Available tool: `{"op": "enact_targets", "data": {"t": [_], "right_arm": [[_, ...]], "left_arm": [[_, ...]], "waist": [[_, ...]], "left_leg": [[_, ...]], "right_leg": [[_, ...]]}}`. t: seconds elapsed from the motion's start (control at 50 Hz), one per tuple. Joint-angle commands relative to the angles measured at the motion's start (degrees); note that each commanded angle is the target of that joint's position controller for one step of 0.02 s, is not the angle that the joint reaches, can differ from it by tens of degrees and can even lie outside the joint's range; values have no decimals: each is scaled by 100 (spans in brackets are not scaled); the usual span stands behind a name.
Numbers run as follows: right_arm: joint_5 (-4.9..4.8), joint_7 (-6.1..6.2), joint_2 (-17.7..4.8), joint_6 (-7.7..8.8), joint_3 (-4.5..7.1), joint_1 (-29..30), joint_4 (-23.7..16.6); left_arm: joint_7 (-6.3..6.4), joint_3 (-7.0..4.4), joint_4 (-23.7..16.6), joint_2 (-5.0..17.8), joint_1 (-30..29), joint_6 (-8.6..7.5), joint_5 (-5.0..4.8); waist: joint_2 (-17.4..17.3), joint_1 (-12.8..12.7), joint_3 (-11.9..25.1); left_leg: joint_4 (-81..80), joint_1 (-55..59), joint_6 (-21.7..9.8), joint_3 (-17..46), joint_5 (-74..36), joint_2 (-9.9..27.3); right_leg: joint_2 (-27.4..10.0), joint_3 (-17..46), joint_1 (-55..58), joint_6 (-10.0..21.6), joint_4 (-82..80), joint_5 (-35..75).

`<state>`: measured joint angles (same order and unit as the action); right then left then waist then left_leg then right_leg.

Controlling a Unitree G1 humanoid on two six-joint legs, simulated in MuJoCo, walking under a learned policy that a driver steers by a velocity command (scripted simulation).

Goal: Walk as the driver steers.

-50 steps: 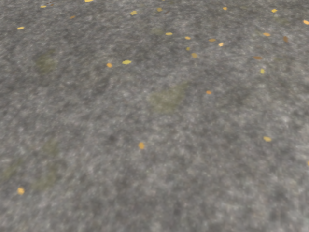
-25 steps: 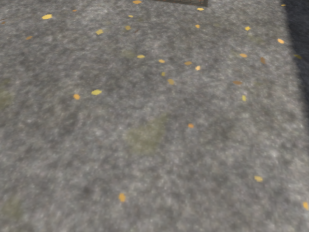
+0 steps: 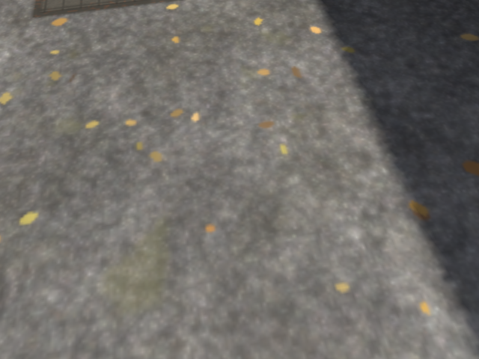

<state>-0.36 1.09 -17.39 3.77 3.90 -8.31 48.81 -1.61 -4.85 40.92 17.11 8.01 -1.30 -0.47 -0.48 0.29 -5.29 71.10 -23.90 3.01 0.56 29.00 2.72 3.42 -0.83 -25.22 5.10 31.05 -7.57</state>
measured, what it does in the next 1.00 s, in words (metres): walks ahead: left foot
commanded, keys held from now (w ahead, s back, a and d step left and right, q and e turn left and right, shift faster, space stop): e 0.08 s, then no key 0.92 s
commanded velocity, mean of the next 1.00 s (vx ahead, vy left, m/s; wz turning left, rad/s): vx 0.05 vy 0.00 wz -0.18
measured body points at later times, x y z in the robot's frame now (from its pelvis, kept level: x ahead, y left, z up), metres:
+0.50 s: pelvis +0.12 +0.04 +0.01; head +0.14 +0.04 +0.46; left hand +0.30 +0.27 -0.11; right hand +0.21 -0.25 -0.10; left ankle +0.16 +0.16 -0.73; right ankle +0.09 -0.07 -0.73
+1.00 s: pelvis +0.13 +0.04 +0.01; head +0.14 +0.04 +0.46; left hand +0.27 +0.29 -0.12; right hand +0.21 -0.24 -0.12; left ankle +0.16 +0.17 -0.73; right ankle +0.09 -0.07 -0.73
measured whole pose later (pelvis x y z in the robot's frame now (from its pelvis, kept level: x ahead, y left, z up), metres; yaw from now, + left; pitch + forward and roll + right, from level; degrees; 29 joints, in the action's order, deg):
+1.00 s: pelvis +0.13 +0.04 +0.01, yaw -8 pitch -2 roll +0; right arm 0.3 0.8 -14.9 0.5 1.9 -6.3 55.2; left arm 1.4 -2.3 50.2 13.9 11.2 0.7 0.5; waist 0.0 0.5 -2.5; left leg 28.6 -12.1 0.3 0.9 14.7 -0.2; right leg 3.0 6.1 -9.0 0.9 28.8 -17.7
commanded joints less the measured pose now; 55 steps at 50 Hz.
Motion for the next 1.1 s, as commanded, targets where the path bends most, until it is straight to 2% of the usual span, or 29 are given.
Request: {"op": "enact_targets", "data": {"t": [0.02,0.04,0.1,0.14,0.18,0.26,0.3,0.32,0.34,0.36,0.38,0.4,0.42,0.44,0.48,0.54,0.68,0.84,1.1], "right_arm": [[67,95,-730,-72,192,-284,-338],[87,106,-636,-124,179,-357,-345],[123,146,-491,-199,133,-275,-400],[105,134,-449,-242,103,-133,-420],[71,111,-440,-272,85,103,-477],[44,66,-483,-255,77,357,-546],[48,26,-500,-203,80,340,-558],[55,-3,-456,-165,71,249,-537],[83,-37,-403,-119,51,115,-498],[169,-41,-597,-82,73,49,-501],[230,-11,-1052,-92,152,98,-571],[249,-3,-753,-136,73,221,-478],[180,-27,-443,-148,-5,329,-492],[152,-50,-418,-155,-14,382,-475],[113,-91,-540,-126,1,418,-486],[99,-85,-531,-103,-4,274,-392],[76,-45,-431,-199,-43,316,-245],[74,-44,-417,-245,-59,381,81],[66,26,-409,-277,-81,274,671]], "left_arm": [[94,-207,-456,778,73,-45,93],[113,-223,-475,836,63,-50,117],[216,-248,-472,938,143,-15,53],[283,-212,-466,869,142,51,20],[321,-173,-436,814,137,105,43],[298,-96,-330,730,156,158,122],[268,-39,-279,653,167,177,119],[264,5,-269,580,109,186,89],[266,56,-241,488,101,190,52],[272,107,-210,360,310,161,100],[261,117,-194,306,741,116,213],[265,115,-164,281,836,100,172],[266,106,-183,436,605,114,192],[272,83,-204,478,383,158,170],[258,61,-175,519,282,291,163],[228,76,-132,451,216,301,118],[246,83,65,353,237,200,113],[297,87,366,375,304,158,106],[343,133,985,333,327,114,88]], "waist": [[298,119,1208],[320,176,1254],[381,179,1396],[469,96,1450],[580,-10,1358],[750,-157,1098],[783,-153,1068],[751,-53,1062],[668,91,1026],[405,32,1079],[-506,-342,1229],[-1126,-441,1266],[-1090,-333,1224],[-996,-252,1184],[-653,-154,1013],[-291,-39,917],[110,38,858],[106,27,682],[59,32,506]], "left_leg": [[-180,-782,-38,370,-494,233],[-377,-657,7,334,-582,171],[-1120,-728,156,342,-995,45],[-1604,-716,220,371,-1410,61],[-2071,-593,244,383,-1717,64],[-2886,-182,198,346,-1640,13],[-3316,85,104,279,-1410,-55],[-3813,361,14,219,-1608,-90],[-4655,830,-109,188,-2392,-90],[-4934,1368,-284,578,-3433,315],[-4714,1831,-697,1243,-4872,1088],[-4724,1685,-1314,1603,-4806,1414],[-4833,1450,-1383,1672,-4227,1346],[-4810,1355,-1146,1422,-3769,1046],[-4700,1162,-728,886,-2911,587],[-4472,1233,-468,499,-2739,256],[-4312,1518,-480,384,-2930,135],[-4461,1553,-427,347,-2701,51],[-4677,1512,-406,304,-2343,-39]], "right_leg": [[-1520,1886,1363,1178,-1200,2702],[-1464,1776,1182,1197,-1214,2935],[-1352,1610,1167,1130,-1148,3026],[-1279,1561,1226,999,-1136,2437],[-1209,1578,1157,883,-1192,1661],[-1220,1733,1110,832,-1106,1034],[-1267,1866,1231,803,-831,1329],[-1219,1885,1248,711,-653,1414],[-1080,1855,1163,512,-500,1297],[-834,1781,996,211,-310,841],[-267,1279,660,-78,237,-394],[-31,862,555,-337,346,-1368],[-217,795,799,-452,175,-1231],[-259,784,996,-451,-16,-807],[-305,891,1197,-346,-241,-124],[-384,1024,1238,-166,-371,315],[-440,1096,1205,-221,-466,635],[-457,1081,1295,-273,-594,553],[-402,943,1361,-323,-782,257]]}}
